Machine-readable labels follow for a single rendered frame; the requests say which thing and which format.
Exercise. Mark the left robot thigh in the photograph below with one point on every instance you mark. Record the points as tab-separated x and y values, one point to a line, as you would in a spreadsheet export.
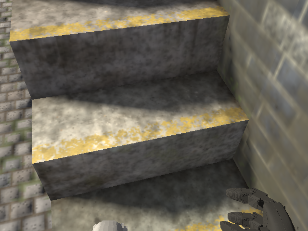
110	225

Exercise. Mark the right robot hand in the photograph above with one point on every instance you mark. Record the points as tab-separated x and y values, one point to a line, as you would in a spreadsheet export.
275	217

